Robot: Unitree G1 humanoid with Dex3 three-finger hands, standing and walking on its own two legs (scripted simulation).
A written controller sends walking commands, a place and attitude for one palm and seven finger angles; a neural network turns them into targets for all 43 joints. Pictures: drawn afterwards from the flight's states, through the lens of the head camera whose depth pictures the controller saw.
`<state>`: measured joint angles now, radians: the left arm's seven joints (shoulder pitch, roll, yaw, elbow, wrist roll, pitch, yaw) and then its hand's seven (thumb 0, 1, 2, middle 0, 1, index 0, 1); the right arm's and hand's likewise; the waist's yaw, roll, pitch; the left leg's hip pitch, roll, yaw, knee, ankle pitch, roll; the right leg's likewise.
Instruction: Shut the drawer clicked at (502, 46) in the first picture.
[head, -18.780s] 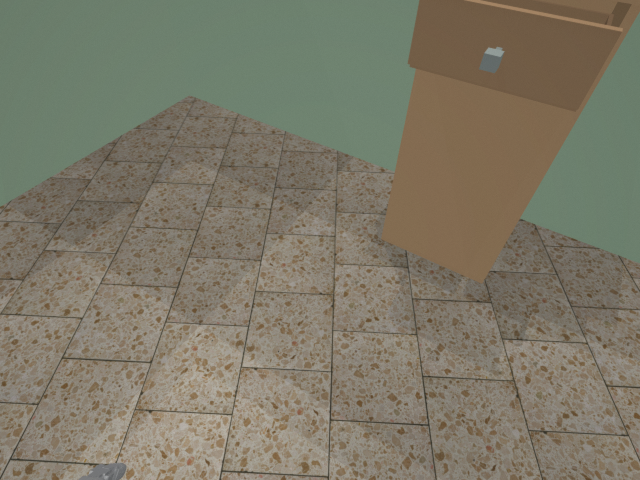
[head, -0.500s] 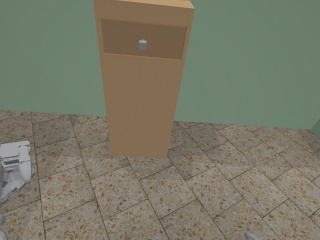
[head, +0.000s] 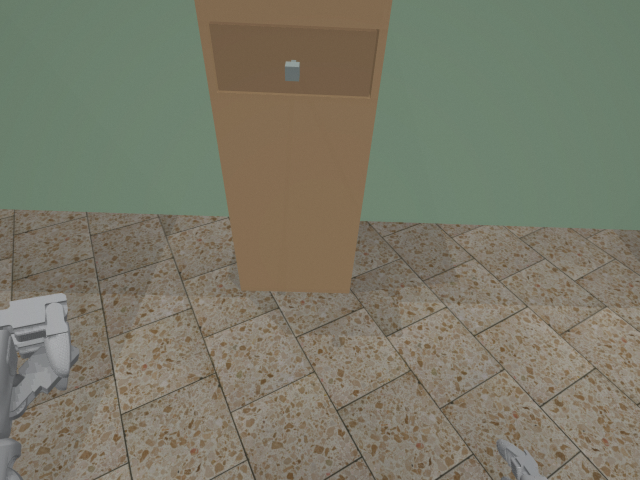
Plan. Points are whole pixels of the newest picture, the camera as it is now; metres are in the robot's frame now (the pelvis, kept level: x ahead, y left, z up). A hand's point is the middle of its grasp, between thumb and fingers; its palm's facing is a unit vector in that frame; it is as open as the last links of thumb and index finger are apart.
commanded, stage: stop stepping back and stand still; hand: left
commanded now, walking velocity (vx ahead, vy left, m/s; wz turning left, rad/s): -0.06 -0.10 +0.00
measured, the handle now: (292, 68) +0.96 +0.13 +0.13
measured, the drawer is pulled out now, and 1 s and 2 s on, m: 0.00 0.00 0.00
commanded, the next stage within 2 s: let the arm hang, fingers relaxed in 0.20 s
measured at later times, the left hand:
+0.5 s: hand out of the picture +0.14 +0.24 -0.11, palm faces +0.01 -0.94 -0.35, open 3.0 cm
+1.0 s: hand out of the picture -0.02 +0.27 -0.15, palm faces +0.03 -0.94 -0.33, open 6.5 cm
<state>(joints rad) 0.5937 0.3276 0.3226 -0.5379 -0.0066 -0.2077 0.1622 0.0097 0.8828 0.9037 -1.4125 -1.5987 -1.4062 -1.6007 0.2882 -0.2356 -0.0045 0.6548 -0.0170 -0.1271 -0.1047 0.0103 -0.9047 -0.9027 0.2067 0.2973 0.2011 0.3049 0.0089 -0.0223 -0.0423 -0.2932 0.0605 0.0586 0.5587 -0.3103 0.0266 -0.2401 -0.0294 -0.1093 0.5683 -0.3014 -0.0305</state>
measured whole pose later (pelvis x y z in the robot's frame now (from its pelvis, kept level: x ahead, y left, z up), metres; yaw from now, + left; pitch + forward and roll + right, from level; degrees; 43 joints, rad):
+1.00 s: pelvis -0.01 +0.03 +0.01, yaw +1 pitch -3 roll +0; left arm 0.24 0.29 0.03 1.17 0.02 0.01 0.01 0.00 0.90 0.90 -0.36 -0.48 -0.35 -0.48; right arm 0.24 -0.24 -0.03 1.12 -0.02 0.03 0.00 0.00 -0.91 -0.90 0.20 0.30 0.20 0.30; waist 0.00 0.04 0.07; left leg -0.23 0.02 0.06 0.41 -0.13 0.01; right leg -0.16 -0.04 -0.09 0.42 -0.21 0.00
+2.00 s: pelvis +0.03 +0.01 +0.02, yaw +1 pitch -1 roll +0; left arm 0.11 0.32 0.01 1.15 0.01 -0.02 0.00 0.00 0.90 0.90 -0.21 -0.30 -0.20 -0.30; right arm 0.09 -0.33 -0.01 1.12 -0.01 0.00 0.00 0.00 -0.91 -0.90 0.21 0.30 0.20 0.30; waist -0.01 0.03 0.06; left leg -0.14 0.04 0.05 0.30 -0.14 -0.02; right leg -0.07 -0.02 -0.09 0.30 -0.21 -0.01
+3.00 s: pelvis +0.04 +0.01 +0.02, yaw +0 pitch -2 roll +0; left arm 0.11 0.32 0.01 1.14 0.01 -0.02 0.00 0.00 0.90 0.90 -0.21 -0.30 -0.20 -0.30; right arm 0.11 -0.33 -0.01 1.13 -0.01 0.00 0.00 0.00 -0.91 -0.90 0.21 0.30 0.20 0.30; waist -0.01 0.02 0.06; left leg -0.11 0.05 0.07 0.29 -0.15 -0.03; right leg -0.05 -0.01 -0.08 0.28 -0.21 -0.01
